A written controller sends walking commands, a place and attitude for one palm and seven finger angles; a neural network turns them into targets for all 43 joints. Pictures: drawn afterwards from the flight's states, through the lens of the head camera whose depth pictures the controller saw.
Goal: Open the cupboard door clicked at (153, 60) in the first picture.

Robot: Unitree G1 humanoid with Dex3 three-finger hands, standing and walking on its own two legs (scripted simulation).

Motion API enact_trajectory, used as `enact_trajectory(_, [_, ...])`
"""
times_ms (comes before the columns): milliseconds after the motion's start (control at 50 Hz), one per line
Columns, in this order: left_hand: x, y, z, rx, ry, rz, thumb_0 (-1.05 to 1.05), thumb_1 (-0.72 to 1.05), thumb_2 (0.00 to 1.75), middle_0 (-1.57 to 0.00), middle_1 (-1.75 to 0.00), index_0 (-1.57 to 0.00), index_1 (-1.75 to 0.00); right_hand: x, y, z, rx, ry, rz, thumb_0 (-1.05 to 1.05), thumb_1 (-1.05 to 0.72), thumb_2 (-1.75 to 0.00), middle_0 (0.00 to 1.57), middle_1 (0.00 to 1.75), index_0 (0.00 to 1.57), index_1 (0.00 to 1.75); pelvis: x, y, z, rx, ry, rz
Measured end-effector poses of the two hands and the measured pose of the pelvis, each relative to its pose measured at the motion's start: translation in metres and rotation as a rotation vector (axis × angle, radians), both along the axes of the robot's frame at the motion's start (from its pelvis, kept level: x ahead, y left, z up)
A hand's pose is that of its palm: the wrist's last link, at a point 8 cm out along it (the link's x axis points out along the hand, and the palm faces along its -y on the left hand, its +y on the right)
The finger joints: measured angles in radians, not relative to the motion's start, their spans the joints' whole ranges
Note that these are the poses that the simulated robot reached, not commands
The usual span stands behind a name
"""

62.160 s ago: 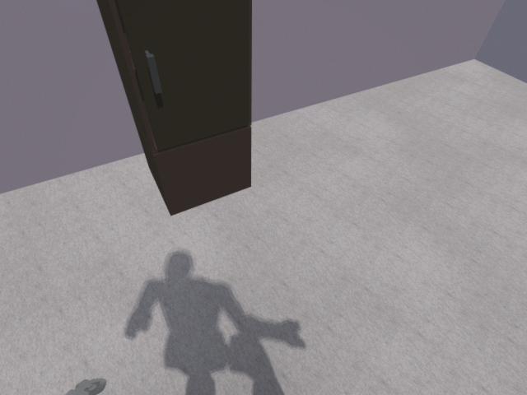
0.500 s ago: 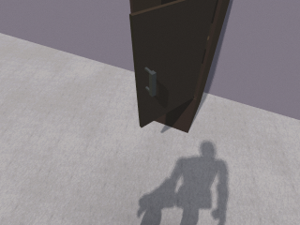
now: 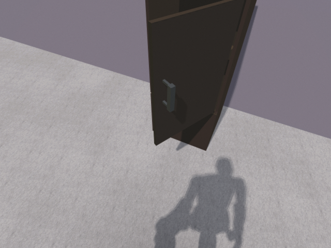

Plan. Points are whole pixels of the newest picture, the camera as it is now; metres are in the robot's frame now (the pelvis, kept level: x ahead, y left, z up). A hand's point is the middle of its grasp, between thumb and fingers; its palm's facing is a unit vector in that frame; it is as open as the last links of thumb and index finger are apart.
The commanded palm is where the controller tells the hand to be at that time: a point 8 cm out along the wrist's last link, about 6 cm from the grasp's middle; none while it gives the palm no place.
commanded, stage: look to check the result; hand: left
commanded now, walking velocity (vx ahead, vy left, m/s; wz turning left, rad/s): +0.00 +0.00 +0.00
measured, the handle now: (167, 95) +0.64 +0.03 -0.02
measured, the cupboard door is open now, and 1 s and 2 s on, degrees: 61 61 61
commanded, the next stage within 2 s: walk to a spot facing it in 0.56 s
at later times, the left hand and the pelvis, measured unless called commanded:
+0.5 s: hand out of the picture +0.03 +0.17 -0.17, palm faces +0.03 -0.98 -0.19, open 7.4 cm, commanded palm none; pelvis +0.02 +0.00 +0.00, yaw +0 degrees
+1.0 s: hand out of the picture +0.07 +0.17 -0.18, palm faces -0.07 -0.97 -0.22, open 7.4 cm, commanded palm none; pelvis +0.02 -0.01 -0.01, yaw -8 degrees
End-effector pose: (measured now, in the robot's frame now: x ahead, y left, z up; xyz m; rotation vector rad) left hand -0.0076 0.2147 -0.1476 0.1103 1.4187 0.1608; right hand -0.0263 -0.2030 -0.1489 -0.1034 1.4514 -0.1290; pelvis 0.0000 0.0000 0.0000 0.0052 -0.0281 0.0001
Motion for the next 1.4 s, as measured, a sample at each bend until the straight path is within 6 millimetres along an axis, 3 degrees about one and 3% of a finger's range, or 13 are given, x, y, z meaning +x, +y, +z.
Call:
enact_trajectory(280, [0.011,0.003,0.002,0.005,0.012,-0.007,0.01,0.91,0.9,-0.2,-0.3,-0.19,-0.3,0.026,-0.004,0.0,-0.01,-0.026,0.014,0.0,-0.91,-0.9,0.2,0.3,0.2,0.3,0.012,0.001,0.001,-0.001,0.002,-0.003])
enact_trajectory(740, [0.05,0.008,0.005,0.026,-0.032,-0.026,0.01,0.91,0.9,-0.2,-0.3,-0.2,-0.3,0.049,-0.02,0.003,-0.038,-0.025,0.022,0.01,-0.91,-0.9,0.2,0.3,0.2,0.3,0.031,-0.003,0.002,-0.003,0.008,-0.005])
enact_trajectory(920, [0.063,0.009,-0.002,0.026,-0.007,-0.078,0.01,0.91,0.9,-0.2,-0.3,-0.2,-0.3,0.05,-0.028,-0.003,-0.065,-0.064,-0.062,0.0,-0.91,-0.9,0.2,0.3,0.2,0.3,0.026,-0.006,-0.006,0.009,0.015,-0.085])
enact_trajectory(1020, [0.085,0.007,-0.001,0.06,-0.02,-0.133,0.01,0.91,0.9,-0.2,-0.3,-0.2,-0.3,0.039,-0.043,-0.013,-0.067,-0.073,-0.114,0.0,-0.91,-0.9,0.2,0.3,0.2,0.3,0.024,-0.018,-0.014,0.034,0.014,-0.143])
enact_trajectory(1140, [0.119,-0.012,0.006,0.12,-0.106,-0.198,0.01,0.91,0.9,-0.2,-0.3,-0.19,-0.3,0.033,-0.077,-0.034,-0.046,-0.055,-0.161,0.01,-0.91,-0.9,0.2,0.3,0.2,0.3,0.024,-0.044,-0.024,0.031,0.021,-0.192])
enact_trajectory(1300, [0.123,-0.042,0.022,0.118,-0.082,-0.262,0.01,0.91,0.9,-0.2,-0.3,-0.2,-0.3,0.069,-0.121,-0.004,-0.092,-0.179,-0.215,0.01,-0.91,-0.9,0.2,0.3,0.2,0.3,0.023,-0.063,-0.004,0.051,0.04,-0.277])
enact_trajectory(1400, [0.129,-0.055,0.024,0.094,-0.077,-0.302,0.01,0.91,0.9,-0.2,-0.3,-0.2,-0.3,0.091,-0.136,0.008,-0.123,-0.267,-0.249,0.01,-0.91,-0.9,0.2,0.3,0.2,0.3,0.028,-0.065,0.0,0.047,0.045,-0.329])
